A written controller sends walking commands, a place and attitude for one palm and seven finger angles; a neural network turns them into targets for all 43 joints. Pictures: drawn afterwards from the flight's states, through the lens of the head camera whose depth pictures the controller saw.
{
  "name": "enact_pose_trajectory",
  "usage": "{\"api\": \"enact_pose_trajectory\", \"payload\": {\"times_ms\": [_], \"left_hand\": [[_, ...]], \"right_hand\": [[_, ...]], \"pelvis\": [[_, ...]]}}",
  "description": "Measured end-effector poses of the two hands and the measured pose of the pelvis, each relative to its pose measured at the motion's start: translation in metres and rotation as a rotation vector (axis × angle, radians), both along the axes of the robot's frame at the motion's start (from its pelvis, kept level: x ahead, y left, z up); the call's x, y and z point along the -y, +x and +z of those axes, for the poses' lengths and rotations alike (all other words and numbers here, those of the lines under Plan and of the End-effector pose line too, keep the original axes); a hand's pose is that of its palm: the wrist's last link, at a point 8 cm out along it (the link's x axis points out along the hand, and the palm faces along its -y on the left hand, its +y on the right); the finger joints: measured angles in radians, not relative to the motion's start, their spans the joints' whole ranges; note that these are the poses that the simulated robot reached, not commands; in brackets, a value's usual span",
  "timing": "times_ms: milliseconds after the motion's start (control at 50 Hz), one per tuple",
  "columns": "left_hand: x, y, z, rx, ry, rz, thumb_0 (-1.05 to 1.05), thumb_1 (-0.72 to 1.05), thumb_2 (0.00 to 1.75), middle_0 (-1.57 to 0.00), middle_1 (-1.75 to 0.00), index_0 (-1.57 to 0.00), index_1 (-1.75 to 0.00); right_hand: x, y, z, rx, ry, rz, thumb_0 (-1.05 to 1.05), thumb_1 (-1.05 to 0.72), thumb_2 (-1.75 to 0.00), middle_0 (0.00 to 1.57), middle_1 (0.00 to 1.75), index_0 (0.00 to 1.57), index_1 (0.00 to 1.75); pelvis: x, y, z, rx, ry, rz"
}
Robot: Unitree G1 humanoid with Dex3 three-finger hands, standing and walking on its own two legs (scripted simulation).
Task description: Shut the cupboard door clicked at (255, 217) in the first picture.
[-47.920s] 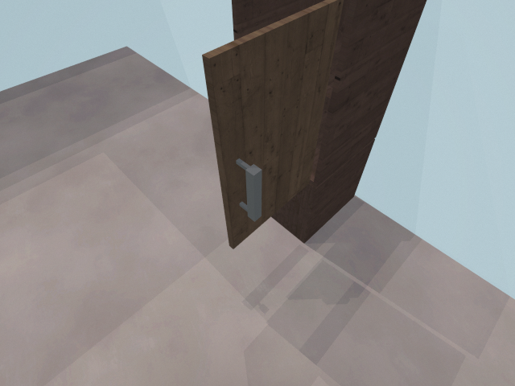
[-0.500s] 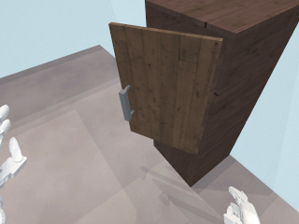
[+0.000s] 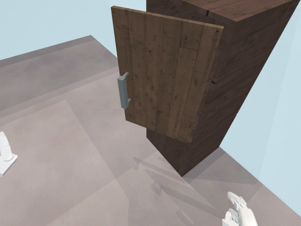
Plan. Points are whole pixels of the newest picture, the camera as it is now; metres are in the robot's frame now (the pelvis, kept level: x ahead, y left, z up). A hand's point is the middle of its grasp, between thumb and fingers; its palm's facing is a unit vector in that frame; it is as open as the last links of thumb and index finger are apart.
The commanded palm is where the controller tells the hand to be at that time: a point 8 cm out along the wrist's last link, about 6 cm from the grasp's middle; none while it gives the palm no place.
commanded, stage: step back with the hand held close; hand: left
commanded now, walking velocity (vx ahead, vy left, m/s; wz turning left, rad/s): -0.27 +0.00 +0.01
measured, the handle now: (125, 90) +0.67 +0.16 -0.07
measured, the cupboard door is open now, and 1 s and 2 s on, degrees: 28 28 28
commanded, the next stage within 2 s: stop stepping back and stand still in 1.14 s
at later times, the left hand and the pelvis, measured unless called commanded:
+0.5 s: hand (8, 175) +0.16 +0.25 +0.18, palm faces +0.50 -0.75 -0.43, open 7.4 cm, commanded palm +0.09 +0.30 +0.19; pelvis -0.04 -0.01 -0.01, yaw +2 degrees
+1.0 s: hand out of the picture +0.10 +0.29 +0.19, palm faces +0.49 -0.74 -0.47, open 7.4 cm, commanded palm +0.03 +0.32 +0.19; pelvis -0.09 +0.01 +0.00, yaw +5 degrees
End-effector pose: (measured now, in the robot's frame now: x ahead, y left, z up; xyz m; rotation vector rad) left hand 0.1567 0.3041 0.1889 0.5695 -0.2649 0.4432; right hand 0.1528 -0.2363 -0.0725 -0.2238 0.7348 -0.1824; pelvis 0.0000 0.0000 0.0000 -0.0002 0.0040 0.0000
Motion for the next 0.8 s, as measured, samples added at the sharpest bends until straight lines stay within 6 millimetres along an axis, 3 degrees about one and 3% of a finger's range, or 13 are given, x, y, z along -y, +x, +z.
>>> {"api": "enact_pose_trajectory", "payload": {"times_ms": [280,500,700,800], "left_hand": [[-0.004,-0.021,0.004,0.037,0.048,0.001,0.01,0.89,0.9,-0.21,-0.3,-0.21,-0.31],[0.017,-0.037,0.005,0.086,0.02,-0.021,0.01,0.89,0.9,-0.21,-0.3,-0.21,-0.31],[-0.007,-0.062,0.014,0.067,0.114,0.008,0.01,0.89,0.9,-0.21,-0.3,-0.21,-0.31],[-0.003,-0.078,0.004,0.073,0.045,0.036,0.01,0.89,0.9,-0.21,-0.3,-0.21,-0.31]], "right_hand": [[0.008,-0.029,-0.002,-0.007,-0.024,-0.005,0.01,-0.91,-0.89,0.2,0.3,0.2,0.3],[0.013,-0.031,-0.008,-0.021,-0.016,0.036,0.01,-0.91,-0.89,0.2,0.3,0.21,0.3],[0.004,-0.048,0.0,0.0,-0.027,0.012,0.01,-0.91,-0.89,0.2,0.3,0.2,0.3],[0.002,-0.047,-0.005,-0.004,-0.028,0.062,0.01,-0.91,-0.89,0.2,0.3,0.21,0.3]], "pelvis": [[0.001,-0.019,-0.002,-0.004,-0.002,0.027],[0.01,-0.036,-0.007,-0.013,0.005,0.035],[0.006,-0.047,-0.005,-0.029,-0.04,0.082],[0.009,-0.06,-0.007,-0.027,-0.027,0.071]]}}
